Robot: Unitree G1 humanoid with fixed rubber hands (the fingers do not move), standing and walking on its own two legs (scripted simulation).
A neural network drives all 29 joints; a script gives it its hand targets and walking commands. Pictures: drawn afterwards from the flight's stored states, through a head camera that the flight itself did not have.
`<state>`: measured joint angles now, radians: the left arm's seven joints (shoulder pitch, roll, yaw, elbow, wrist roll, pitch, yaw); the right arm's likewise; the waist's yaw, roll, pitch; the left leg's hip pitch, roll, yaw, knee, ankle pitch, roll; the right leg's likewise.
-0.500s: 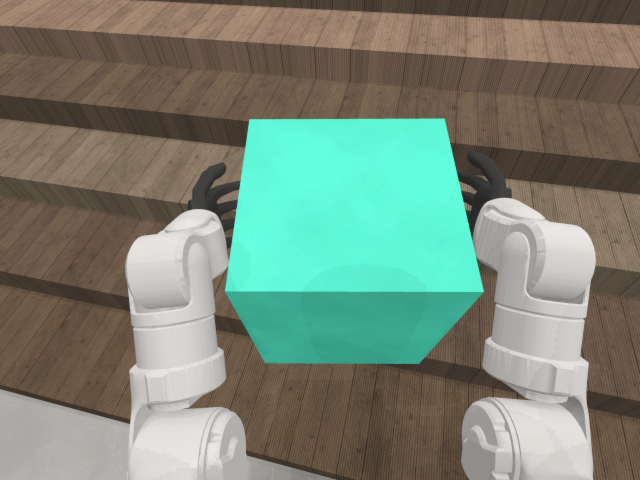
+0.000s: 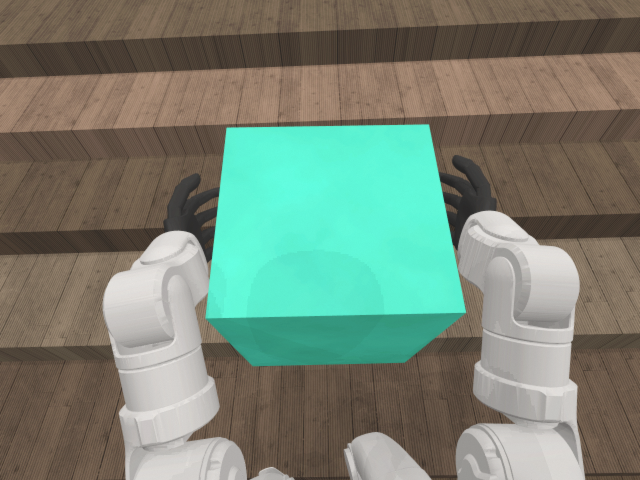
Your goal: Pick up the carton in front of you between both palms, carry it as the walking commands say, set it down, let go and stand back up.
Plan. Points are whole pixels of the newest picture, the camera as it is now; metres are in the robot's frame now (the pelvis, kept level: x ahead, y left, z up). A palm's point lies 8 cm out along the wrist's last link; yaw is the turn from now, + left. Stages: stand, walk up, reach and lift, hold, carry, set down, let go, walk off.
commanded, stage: carry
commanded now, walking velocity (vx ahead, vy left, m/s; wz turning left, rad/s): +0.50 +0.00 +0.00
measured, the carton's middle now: (328, 262) +0.36 -0.05 +0.06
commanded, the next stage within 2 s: none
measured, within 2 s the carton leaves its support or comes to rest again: neither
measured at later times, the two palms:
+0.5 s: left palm out of the picture +0.64 +0.15 +0.29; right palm out of the picture +0.70 -0.14 +0.29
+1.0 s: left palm out of the picture +1.01 +0.10 +0.40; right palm out of the picture +0.98 -0.20 +0.40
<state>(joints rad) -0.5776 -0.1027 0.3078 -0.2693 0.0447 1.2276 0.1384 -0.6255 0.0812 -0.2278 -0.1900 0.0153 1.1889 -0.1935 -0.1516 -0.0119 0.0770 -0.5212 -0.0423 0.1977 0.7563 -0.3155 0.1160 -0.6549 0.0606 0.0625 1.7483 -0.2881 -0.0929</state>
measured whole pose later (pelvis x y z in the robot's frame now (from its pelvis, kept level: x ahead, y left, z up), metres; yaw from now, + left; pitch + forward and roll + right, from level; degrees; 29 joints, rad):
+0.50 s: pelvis +0.31 -0.06 +0.14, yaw +2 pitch +3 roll -1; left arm -0.74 -0.04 0.26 -0.02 -0.02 1.27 0.22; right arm -0.75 0.10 -0.40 -0.09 -0.11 1.28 -0.12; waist 0.17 0.00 0.02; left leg -0.81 -0.03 0.00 1.72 -0.32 0.10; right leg -0.33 0.03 -0.15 0.62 -0.35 -0.09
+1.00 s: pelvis +0.63 +0.00 +0.25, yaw -1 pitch +4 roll +1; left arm -0.66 -0.11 0.36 -0.18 0.11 1.25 0.13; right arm -0.73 0.06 -0.25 -0.02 0.03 1.18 -0.20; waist -0.16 0.00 0.03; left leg -0.37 -0.01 0.14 0.59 -0.29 0.08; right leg -0.93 -0.01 -0.01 1.77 -0.44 -0.12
